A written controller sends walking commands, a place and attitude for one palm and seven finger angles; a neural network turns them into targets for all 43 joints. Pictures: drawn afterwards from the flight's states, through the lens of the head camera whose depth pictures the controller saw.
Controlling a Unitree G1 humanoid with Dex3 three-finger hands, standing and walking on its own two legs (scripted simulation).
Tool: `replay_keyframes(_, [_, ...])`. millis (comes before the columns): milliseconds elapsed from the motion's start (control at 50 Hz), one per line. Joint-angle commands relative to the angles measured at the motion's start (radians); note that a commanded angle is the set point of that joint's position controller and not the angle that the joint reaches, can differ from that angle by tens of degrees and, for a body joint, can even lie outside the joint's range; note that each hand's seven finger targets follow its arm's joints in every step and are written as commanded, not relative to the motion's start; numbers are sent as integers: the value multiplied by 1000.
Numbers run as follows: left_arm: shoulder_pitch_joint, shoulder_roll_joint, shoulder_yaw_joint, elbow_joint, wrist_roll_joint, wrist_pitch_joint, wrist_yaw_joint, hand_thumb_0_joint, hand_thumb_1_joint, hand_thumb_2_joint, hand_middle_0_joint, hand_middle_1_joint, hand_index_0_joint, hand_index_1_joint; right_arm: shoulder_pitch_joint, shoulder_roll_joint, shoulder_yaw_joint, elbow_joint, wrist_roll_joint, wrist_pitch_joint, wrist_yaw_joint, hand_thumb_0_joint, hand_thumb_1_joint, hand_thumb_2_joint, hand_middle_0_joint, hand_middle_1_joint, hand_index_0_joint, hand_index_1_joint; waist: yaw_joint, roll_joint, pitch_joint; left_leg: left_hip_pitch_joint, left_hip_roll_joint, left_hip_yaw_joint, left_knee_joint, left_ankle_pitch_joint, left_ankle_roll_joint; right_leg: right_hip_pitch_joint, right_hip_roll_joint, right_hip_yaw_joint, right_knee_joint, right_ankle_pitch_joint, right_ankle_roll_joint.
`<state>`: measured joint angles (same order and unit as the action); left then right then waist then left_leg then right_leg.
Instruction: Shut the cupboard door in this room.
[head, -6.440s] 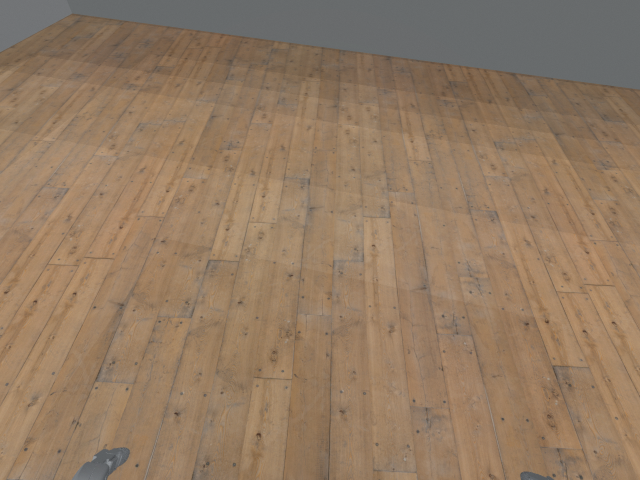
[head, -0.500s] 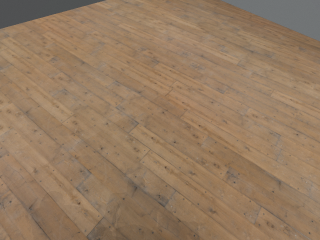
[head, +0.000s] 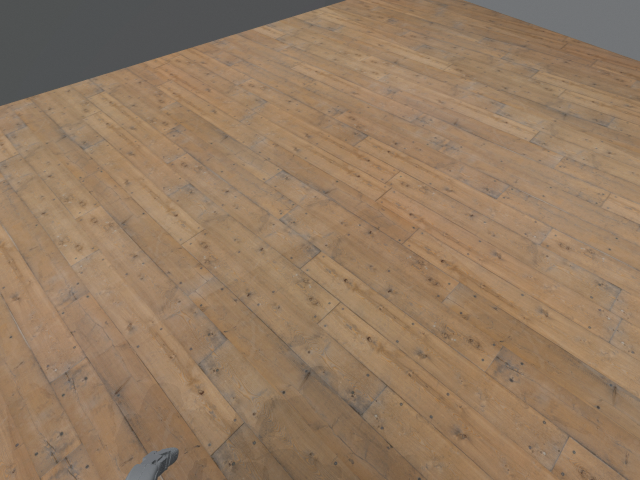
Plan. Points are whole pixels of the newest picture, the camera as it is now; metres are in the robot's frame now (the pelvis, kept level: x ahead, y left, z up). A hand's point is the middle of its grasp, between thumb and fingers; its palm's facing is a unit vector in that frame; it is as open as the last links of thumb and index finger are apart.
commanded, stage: turn or walk to find it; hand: left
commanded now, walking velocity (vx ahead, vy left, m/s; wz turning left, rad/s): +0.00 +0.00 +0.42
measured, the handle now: out of the picture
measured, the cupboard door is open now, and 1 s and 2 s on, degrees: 77 77 77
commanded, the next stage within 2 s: none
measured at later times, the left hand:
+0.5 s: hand out of the picture -0.09 +0.19 -0.17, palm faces +0.32 -0.92 -0.24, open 7.4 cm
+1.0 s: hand out of the picture -0.07 +0.22 -0.14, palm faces +0.44 -0.85 -0.28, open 7.4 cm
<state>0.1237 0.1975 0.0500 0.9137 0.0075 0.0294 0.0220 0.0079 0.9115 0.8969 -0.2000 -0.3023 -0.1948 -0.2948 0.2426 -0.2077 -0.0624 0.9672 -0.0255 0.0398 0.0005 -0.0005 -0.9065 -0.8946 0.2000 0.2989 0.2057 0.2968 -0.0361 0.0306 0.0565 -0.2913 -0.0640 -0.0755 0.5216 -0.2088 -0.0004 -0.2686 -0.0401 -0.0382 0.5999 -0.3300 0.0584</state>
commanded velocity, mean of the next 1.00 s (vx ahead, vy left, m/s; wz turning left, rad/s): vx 0.00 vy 0.00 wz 0.42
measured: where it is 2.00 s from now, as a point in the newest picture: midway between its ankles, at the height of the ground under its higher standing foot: outside the picture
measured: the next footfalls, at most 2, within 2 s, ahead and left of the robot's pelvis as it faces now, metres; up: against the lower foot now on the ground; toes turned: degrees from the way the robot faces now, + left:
left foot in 0.54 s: -0.08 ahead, +0.12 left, +0.00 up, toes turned +20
right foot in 1.00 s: +0.00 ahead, -0.10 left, +0.00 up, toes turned +23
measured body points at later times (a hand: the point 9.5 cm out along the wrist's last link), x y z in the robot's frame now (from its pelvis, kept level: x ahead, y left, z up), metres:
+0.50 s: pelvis -0.06 -0.01 +0.00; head -0.03 +0.00 +0.45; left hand -0.10 +0.24 -0.15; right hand +0.06 -0.24 -0.14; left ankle -0.12 +0.11 -0.71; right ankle +0.01 -0.10 -0.73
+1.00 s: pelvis -0.09 -0.02 +0.00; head -0.05 -0.03 +0.45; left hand -0.09 +0.26 -0.12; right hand +0.06 -0.22 -0.16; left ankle -0.11 +0.11 -0.73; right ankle -0.04 -0.12 -0.73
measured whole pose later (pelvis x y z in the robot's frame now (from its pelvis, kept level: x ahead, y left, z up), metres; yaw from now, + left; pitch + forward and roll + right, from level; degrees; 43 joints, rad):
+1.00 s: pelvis -0.09 -0.02 +0.00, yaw +26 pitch +0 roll +2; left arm 0.13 0.20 0.05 0.92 0.01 0.03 0.02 0.01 0.91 0.90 -0.20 -0.30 -0.19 -0.29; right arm 0.23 -0.21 -0.06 0.97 -0.02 0.04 0.00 0.00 -0.91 -0.89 0.20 0.30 0.21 0.30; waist -0.03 0.03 0.06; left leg -0.29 -0.07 -0.08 0.53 -0.23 0.00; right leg -0.27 -0.04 -0.04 0.58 -0.32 0.06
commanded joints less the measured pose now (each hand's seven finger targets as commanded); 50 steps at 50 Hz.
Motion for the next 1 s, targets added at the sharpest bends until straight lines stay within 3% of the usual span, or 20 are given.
replay_keyframes(0, [161,265,54,-47,18,-30,16,0,900,900,-200,-300,-200,-300,-34,-90,-34,-114,12,-13,-5,0,-900,-900,200,300,200,300,90,-341,-84,-311,-12,9,364,-362,-29,221,-438,409,-360,143,-180])
replay_keyframes(20, [115,241,50,-67,10,-25,18,0,900,900,-200,-300,-200,-300,-31,-134,-49,-100,3,4,-1,0,-900,-900,200,300,200,300,75,-259,-63,-262,32,-40,526,-335,-22,72,-428,359,-389,4,-213])
replay_keyframes(40, [42,202,52,-80,8,-25,23,0,900,900,-200,-300,-200,-300,-15,-144,-52,-83,-1,19,4,0,-900,-900,200,300,200,300,45,-297,-5,-260,58,-51,600,-281,-18,-22,-382,315,-431,-130,-195])
replay_keyframes(80, [-25,155,29,-97,8,-28,14,0,900,900,-200,-300,-200,-300,32,-116,-52,-35,-5,28,14,0,-900,-900,200,300,200,300,-1,-167,48,-239,66,-5,712,-167,-35,-73,-281,170,-399,-62,-146])
replay_keyframes(140, [16,131,24,-81,6,-40,13,0,900,900,-200,-300,-200,-300,82,-97,-46,-12,-1,30,17,0,-900,-900,200,300,200,300,-2,-172,9,-256,75,20,734,-88,-61,15,-239,57,-368,53,-128])
replay_keyframes(280, [137,161,32,-29,15,-38,17,0,900,900,-200,-300,-200,-300,-6,-97,-33,-26,1,29,15,0,-900,-900,200,300,200,300,62,-164,-22,-242,115,51,551,-170,-81,133,-303,67,-357,62,-175])
replay_keyframes(380, [180,201,45,2,27,-30,13,0,900,900,-200,-300,-200,-300,-57,-75,-16,-40,13,12,13,0,-900,-900,200,300,200,300,95,-209,-65,-133,110,119,295,-275,-61,165,-338,40,-296,213,-207])
replay_keyframes(420, [170,211,51,8,27,-28,12,0,900,900,-200,-300,-200,-300,-31,-72,-12,-39,18,3,9,0,-900,-900,200,300,200,300,80,-222,-99,-80,104,137,202,-274,-48,174,-346,28,-254,280,-209])
replay_keyframes(460, [146,207,52,16,21,-23,10,0,900,900,-200,-300,-200,-300,33,-70,-11,-24,19,-9,4,0,-900,-900,200,300,200,300,39,-199,-128,45,94,161,12,-145,-39,131,-327,-35,-162,314,-159])
replay_keyframes(480, [135,193,48,14,12,-17,8,0,900,900,-200,-300,-200,-300,72,-89,-13,-12,18,-17,5,0,-900,-900,200,300,200,300,11,-127,-140,161,102,141,-116,-15,-29,44,-295,-87,-74,254,-107])
replay_keyframes(500, [138,146,40,-4,1,-9,4,0,900,900,-200,-300,-200,-300,93,-162,-27,-11,11,-25,3,0,-900,-900,200,300,200,300,-5,89,-125,245,249,-70,-221,4,24,-135,-196,-147,107,64,-42])
replay_keyframes(520, [95,85,23,-43,5,1,-2,0,900,900,-200,-300,-200,-300,91,-248,-47,-22,5,-22,-5,0,-900,-900,200,300,200,300,-19,316,-57,220,448,-306,-280,206,115,-339,-86,-143,298,-263,18])
replay_keyframes(540, [43,116,21,-49,12,13,-2,0,900,900,-200,-300,-200,-300,82,-255,-43,-21,4,-14,-8,0,-900,-900,200,300,200,300,-25,196,-28,109,476,-260,-281,168,162,-282,-99,-50,391,-234,1])
replay_keyframes(600, [60,124,35,-9,15,19,-10,0,900,900,-200,-300,-200,-300,-55,-189,-22,-49,3,-23,-25,0,-900,-900,200,300,200,300,26,177,22,66,334,-152,-260,169,136,-303,-85,8,503,-89,7])
replay_keyframes(660, [96,120,32,13,12,8,-15,0,900,900,-200,-300,-200,-300,-47,-178,-18,-52,9,-36,-26,0,-900,-900,200,300,200,300,34,105,-26,150,284,-102,-218,350,131,-293,-65,5,513,-34,24])
replay_keyframes(720, [77,115,28,-2,9,5,-8,0,900,900,-200,-300,-200,-300,0,-179,-24,-42,10,-39,-27,0,-900,-900,200,300,200,300,18,77,-74,242,293,-132,-189,453,152,-300,-56,14,468,-48,37])
replay_keyframes(840, [4,94,18,-46,1,-1,0,0,900,900,-200,-300,-200,-300,24,-184,-35,-45,0,-28,-23,0,-900,-900,200,300,200,300,-6,103,-71,206,309,-230,-155,476,184,-202,-28,21,247,-136,28])
replay_keyframes(940, [107,105,22,-26,-4,-18,3,0,900,900,-200,-300,-200,-300,-27,-182,-41,-64,5,-20,-15,0,-900,-900,200,300,200,300,52,92,-108,36,229,-245,-79,368,122,88,9,-6,-118,80,7])
replay_keyframes(960, [138,131,30,-22,0,-26,7,0,900,900,-200,-300,-200,-300,-27,-156,-40,-70,11,-21,-11,0,-900,-900,200,300,200,300,67,23,-130,-59,181,-214,-32,233,75,218,-41,30,-225,162,-5])
replay_keyframes(980, [169,208,46,-17,15,-35,16,0,900,900,-200,-300,-200,-300,-19,-98,-30,-85,19,-23,-5,0,-900,-900,200,300,200,300,81,-192,-148,-237,72,-84,138,-44,11,348,-253,230,-287,179,-69])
